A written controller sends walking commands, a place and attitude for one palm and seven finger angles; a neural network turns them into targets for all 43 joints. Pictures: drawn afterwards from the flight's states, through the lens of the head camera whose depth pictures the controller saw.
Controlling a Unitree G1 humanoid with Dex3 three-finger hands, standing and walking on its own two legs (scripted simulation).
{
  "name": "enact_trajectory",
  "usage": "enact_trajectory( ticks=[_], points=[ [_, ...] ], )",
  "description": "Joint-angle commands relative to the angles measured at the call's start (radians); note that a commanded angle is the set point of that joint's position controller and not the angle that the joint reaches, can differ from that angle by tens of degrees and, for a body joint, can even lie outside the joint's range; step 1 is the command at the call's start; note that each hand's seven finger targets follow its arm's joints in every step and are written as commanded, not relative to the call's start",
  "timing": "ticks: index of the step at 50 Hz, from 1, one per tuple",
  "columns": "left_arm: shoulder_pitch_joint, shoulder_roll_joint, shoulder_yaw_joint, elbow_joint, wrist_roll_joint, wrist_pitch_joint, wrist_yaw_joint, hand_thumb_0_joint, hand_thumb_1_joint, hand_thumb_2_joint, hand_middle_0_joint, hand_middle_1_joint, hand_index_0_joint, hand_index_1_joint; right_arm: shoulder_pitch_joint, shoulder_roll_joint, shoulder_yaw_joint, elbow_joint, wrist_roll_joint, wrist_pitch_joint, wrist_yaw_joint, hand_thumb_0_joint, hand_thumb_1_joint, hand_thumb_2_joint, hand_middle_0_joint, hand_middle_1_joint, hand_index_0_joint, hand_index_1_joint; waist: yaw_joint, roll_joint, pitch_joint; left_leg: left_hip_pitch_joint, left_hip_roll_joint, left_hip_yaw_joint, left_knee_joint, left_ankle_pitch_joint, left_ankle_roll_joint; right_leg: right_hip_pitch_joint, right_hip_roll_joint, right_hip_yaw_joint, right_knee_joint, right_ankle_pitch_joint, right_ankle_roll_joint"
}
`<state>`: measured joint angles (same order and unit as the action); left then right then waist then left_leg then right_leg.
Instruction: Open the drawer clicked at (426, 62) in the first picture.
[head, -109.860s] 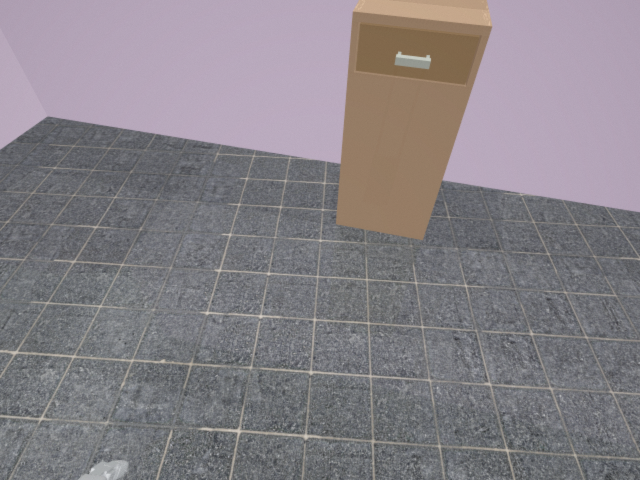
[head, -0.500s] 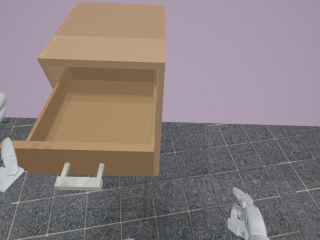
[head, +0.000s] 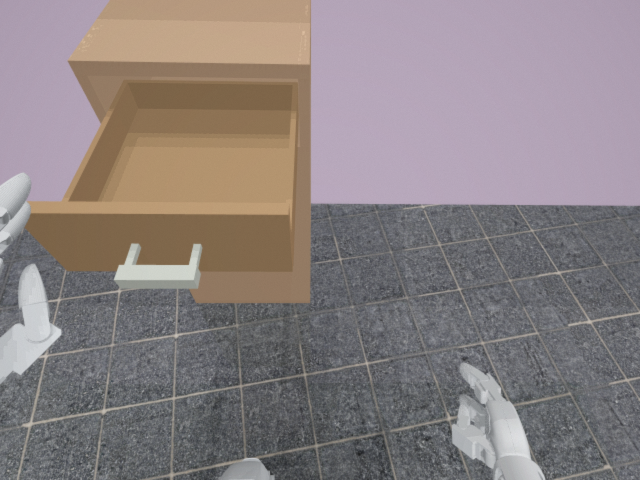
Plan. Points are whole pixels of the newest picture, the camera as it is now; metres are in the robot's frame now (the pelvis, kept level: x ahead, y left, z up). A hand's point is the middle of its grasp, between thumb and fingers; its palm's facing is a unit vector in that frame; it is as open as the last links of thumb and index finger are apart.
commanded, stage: stop stepping back and stand still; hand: left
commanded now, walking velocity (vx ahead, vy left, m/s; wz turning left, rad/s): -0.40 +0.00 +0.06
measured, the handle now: (162, 263) +0.37 +0.24 +0.02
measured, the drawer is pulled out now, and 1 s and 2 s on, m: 0.30 0.30 0.30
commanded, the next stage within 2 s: let the arm hang, fingers relaxed in 1.18 s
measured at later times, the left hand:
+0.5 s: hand out of the picture +0.08 +0.23 +0.20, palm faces +0.45 -0.76 -0.47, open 7.4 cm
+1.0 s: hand out of the picture +0.09 +0.23 +0.19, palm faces +0.41 -0.78 -0.47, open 7.4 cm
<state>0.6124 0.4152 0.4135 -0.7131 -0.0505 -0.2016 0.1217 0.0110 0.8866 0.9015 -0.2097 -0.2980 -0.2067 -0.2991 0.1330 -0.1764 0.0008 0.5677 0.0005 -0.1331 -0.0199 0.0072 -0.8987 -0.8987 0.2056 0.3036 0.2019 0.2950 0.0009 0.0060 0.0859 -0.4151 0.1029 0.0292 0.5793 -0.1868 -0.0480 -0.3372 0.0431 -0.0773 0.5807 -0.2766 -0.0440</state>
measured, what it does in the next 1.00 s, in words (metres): walks backwards: left foot, then right foot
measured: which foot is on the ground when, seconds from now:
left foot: down 0.00-0.02, up 0.04-0.26, down 0.28-0.48, up 0.50-0.72, down 0.74-1.00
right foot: down 0.00-0.30, up 0.32-0.42, down 0.44-1.00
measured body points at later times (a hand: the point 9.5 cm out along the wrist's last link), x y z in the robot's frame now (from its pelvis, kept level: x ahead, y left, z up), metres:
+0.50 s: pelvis -0.10 -0.02 +0.00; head -0.11 -0.03 +0.45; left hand +0.05 +0.26 +0.22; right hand +0.05 -0.25 -0.09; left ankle -0.12 +0.12 -0.72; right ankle -0.06 -0.08 -0.73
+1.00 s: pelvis -0.10 -0.02 +0.01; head -0.09 -0.02 +0.46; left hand +0.06 +0.27 +0.21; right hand +0.07 -0.24 -0.08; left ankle -0.10 +0.10 -0.73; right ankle -0.08 -0.09 -0.73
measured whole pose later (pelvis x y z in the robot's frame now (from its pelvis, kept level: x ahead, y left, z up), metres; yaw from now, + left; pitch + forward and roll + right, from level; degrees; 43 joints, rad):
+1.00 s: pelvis -0.10 -0.02 +0.01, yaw +3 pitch +0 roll -1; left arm 0.60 0.39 0.39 -0.57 -0.04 -0.19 0.15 0.01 0.89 0.90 -0.21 -0.30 -0.21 -0.30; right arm 0.21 -0.19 0.01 0.62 0.01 -0.09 -0.04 0.01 -0.90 -0.90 0.21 0.30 0.20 0.30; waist -0.02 0.03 0.01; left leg -0.25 0.03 0.02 0.53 -0.27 0.00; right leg -0.24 0.05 -0.08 0.47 -0.24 -0.06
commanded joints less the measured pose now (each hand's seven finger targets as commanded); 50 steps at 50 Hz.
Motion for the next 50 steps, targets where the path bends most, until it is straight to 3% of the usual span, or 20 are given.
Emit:
enact_trajectory(
  ticks=[1,4,7,10,12,14,15,17,21,24,25,27,30,34,35,37,40,43,46,50],
  points=[
    [0.035,0.167,0.137,-0.166,-0.018,-0.071,0.029,0.0,0.9,0.9,-0.2,-0.3,-0.2,-0.3,-0.032,-0.134,-0.085,-0.147,0.039,-0.042,-0.003,0.0,-0.9,-0.9,0.2,0.3,0.2,0.3,-0.006,-0.186,-0.276,0.018,-0.094,0.003,0.3,-0.249,0.022,0.074,-0.367,0.37,-0.27,0.444,-0.056],
    [0.089,0.153,0.153,-0.108,-0.008,-0.05,0.039,0.0,0.9,0.9,-0.2,-0.3,-0.2,-0.3,-0.038,-0.095,-0.065,-0.139,0.022,0.01,-0.013,0.0,-0.9,-0.9,0.2,0.3,0.2,0.3,-0.024,-0.103,-0.253,-0.023,-0.085,-0.093,0.57,-0.261,0.02,-0.002,-0.373,0.34,-0.294,0.13,-0.105],
    [0.074,0.158,0.144,-0.079,-0.002,-0.038,0.054,0.0,0.9,0.9,-0.2,-0.3,-0.2,-0.3,-0.051,-0.105,-0.04,-0.161,0.016,0.036,-0.036,0.0,-0.9,-0.9,0.2,0.3,0.2,0.3,-0.023,-0.171,-0.228,0.086,-0.086,-0.016,0.282,-0.256,0.036,-0.02,-0.287,0.234,-0.32,-0.093,-0.062],
    [0.065,0.12,0.092,-0.062,0.028,-0.03,0.079,0.0,0.9,0.9,-0.2,-0.3,-0.2,-0.3,-0.008,-0.129,-0.037,-0.136,0.0,0.006,-0.055,0.0,-0.9,-0.9,0.2,0.3,0.2,0.3,-0.025,-0.167,-0.175,0.193,-0.112,0.019,-0.036,-0.299,0.078,-0.031,-0.264,0.27,-0.382,-0.31,-0.031],
    [0.029,0.114,0.056,-0.105,0.039,-0.031,0.081,0.0,0.9,0.9,-0.2,-0.3,-0.2,-0.3,0.003,-0.16,-0.04,-0.132,-0.009,-0.009,-0.058,0.0,-0.9,-0.9,0.2,0.3,0.2,0.3,-0.029,-0.04,-0.142,0.208,-0.076,-0.011,-0.262,-0.24,0.103,0.019,-0.193,0.224,-0.278,-0.247,-0.001],
    [-0.016,0.116,0.064,-0.163,0.035,-0.07,0.08,0.0,0.9,0.9,-0.2,-0.3,-0.2,-0.3,0.014,-0.185,-0.056,-0.154,-0.02,-0.037,-0.051,0.0,-0.9,-0.9,0.2,0.3,0.2,0.3,-0.011,0.205,-0.114,0.137,0.092,-0.249,-0.391,-0.241,0.163,0.05,-0.042,0.09,0.001,-0.08,0.049],
    [0.0,0.135,0.081,-0.171,0.036,-0.064,0.077,0.0,0.9,0.9,-0.2,-0.3,-0.2,-0.3,0.019,-0.177,-0.062,-0.153,-0.004,-0.053,-0.037,0.0,-0.9,-0.9,0.2,0.3,0.2,0.3,0.002,0.237,-0.137,0.167,0.135,-0.212,-0.349,-0.095,0.175,0.019,-0.028,0.032,0.132,-0.052,0.06],
    [-0.002,0.179,0.118,-0.181,0.034,-0.05,0.071,0.0,0.9,0.9,-0.2,-0.3,-0.2,-0.3,0.013,-0.142,-0.054,-0.124,0.002,-0.054,-0.031,0.0,-0.9,-0.9,0.2,0.3,0.2,0.3,-0.002,0.298,-0.143,0.072,0.124,-0.18,-0.356,-0.243,0.179,0.03,-0.046,0.038,0.243,-0.094,0.065],
    [-0.074,0.128,0.064,-0.08,0.032,-0.036,0.058,0.0,0.9,0.9,-0.2,-0.3,-0.2,-0.3,-0.007,-0.163,-0.044,-0.092,0.01,-0.056,-0.032,0.0,-0.9,-0.9,0.2,0.3,0.2,0.3,-0.003,0.106,-0.002,-0.066,0.07,-0.121,-0.203,-0.233,0.159,0.196,-0.056,0.031,-0.093,-0.028,0.056],
    [-0.153,0.161,0.088,0.007,0.03,-0.049,0.046,0.0,0.9,0.9,-0.2,-0.3,-0.2,-0.3,-0.015,-0.167,-0.058,-0.081,0.008,-0.035,-0.037,0.0,-0.9,-0.9,0.2,0.3,0.2,0.3,-0.028,-0.207,-0.009,-0.084,-0.114,-0.018,0.204,-0.285,0.092,0.11,-0.316,0.512,-0.411,-0.238,-0.085],
    [-0.158,0.134,0.065,0.028,0.028,-0.061,0.039,0.0,0.9,0.9,-0.2,-0.3,-0.2,-0.3,0.006,-0.172,-0.077,-0.069,0.015,-0.024,-0.028,0.0,-0.9,-0.9,0.2,0.3,0.2,0.3,-0.023,-0.193,-0.065,-0.078,-0.121,-0.034,0.368,-0.267,0.08,0.118,-0.356,0.582,-0.47,-0.34,-0.063],
    [-0.097,0.121,0.074,0.051,0.017,-0.074,0.029,0.0,0.9,0.9,-0.2,-0.3,-0.2,-0.3,0.002,-0.162,-0.07,-0.064,0.008,-0.006,-0.02,0.0,-0.9,-0.9,0.2,0.3,0.2,0.3,-0.029,-0.084,-0.09,-0.061,-0.093,-0.068,0.392,-0.186,0.074,0.091,-0.333,0.492,-0.44,-0.253,-0.042],
    [-0.027,0.131,0.075,-0.002,0.019,-0.08,0.027,0.0,0.9,0.9,-0.2,-0.3,-0.2,-0.3,-0.013,-0.127,-0.041,-0.099,0.006,0.008,-0.018,0.0,-0.9,-0.9,0.2,0.3,0.2,0.3,-0.025,-0.149,-0.147,0.064,-0.093,0.003,0.188,-0.162,0.073,0.051,-0.286,0.291,-0.435,-0.226,-0.08],
    [0.028,0.129,0.054,-0.125,0.03,-0.074,0.055,0.0,0.9,0.9,-0.2,-0.3,-0.2,-0.3,-0.003,-0.126,-0.031,-0.124,-0.004,-0.008,-0.038,0.0,-0.9,-0.9,0.2,0.3,0.2,0.3,-0.02,-0.036,-0.148,0.247,-0.11,0.05,-0.17,-0.161,0.098,0.01,-0.227,0.235,-0.387,-0.322,-0.052],
    [0.018,0.132,0.054,-0.158,0.026,-0.078,0.06,0.0,0.9,0.9,-0.2,-0.3,-0.2,-0.3,0.007,-0.136,-0.033,-0.133,-0.007,-0.015,-0.041,0.0,-0.9,-0.9,0.2,0.3,0.2,0.3,-0.022,0.032,-0.142,0.263,-0.078,0.009,-0.239,-0.178,0.108,0.012,-0.187,0.215,-0.313,-0.292,-0.033],
    [-0.009,0.138,0.065,-0.214,0.021,-0.087,0.067,0.0,0.9,0.9,-0.2,-0.3,-0.2,-0.3,0.001,-0.162,-0.041,-0.15,-0.015,-0.018,-0.04,0.0,-0.9,-0.9,0.2,0.3,0.2,0.3,-0.012,0.269,-0.117,0.237,0.142,-0.333,-0.399,-0.335,0.178,-0.044,-0.043,0.089,0.01,-0.138,0.016],
    [0.019,0.161,0.108,-0.141,0.022,-0.058,0.066,0.0,0.9,0.9,-0.2,-0.3,-0.2,-0.3,0.01,-0.138,-0.042,-0.124,-0.001,-0.034,-0.031,0.0,-0.9,-0.9,0.2,0.3,0.2,0.3,-0.005,0.204,-0.127,0.125,0.153,-0.236,-0.37,-0.239,0.179,0.009,-0.04,0.046,0.171,-0.135,0.044],
    [0.008,0.131,0.078,-0.087,0.012,-0.034,0.06,0.0,0.9,0.9,-0.2,-0.3,-0.2,-0.3,-0.008,-0.147,-0.032,-0.117,0.015,-0.033,-0.036,0.0,-0.9,-0.9,0.2,0.3,0.2,0.3,-0.013,0.116,-0.085,0.084,0.087,-0.127,-0.234,0.022,0.145,0.136,-0.049,0.024,-0.095,0.003,0.055],
    [-0.023,0.125,0.073,-0.005,0.007,-0.04,0.044,0.0,0.9,0.9,-0.2,-0.3,-0.2,-0.3,-0.014,-0.156,-0.04,-0.106,0.017,-0.023,-0.032,0.0,-0.9,-0.9,0.2,0.3,0.2,0.3,-0.033,-0.016,-0.083,0.054,-0.015,-0.067,-0.125,0.035,0.084,0.21,-0.135,0.181,-0.215,0.285,0.014],
    [-0.015,0.117,0.06,-0.055,0.003,-0.037,0.043,0.0,0.9,0.9,-0.2,-0.3,-0.2,-0.3,-0.012,-0.143,-0.049,-0.106,0.025,0.0,-0.013,0.0,-0.9,-0.9,0.2,0.3,0.2,0.3,-0.026,-0.135,-0.156,0.097,-0.081,-0.027,0.01,-0.096,0.065,0.216,-0.258,0.326,-0.331,0.261,-0.03]
  ],
)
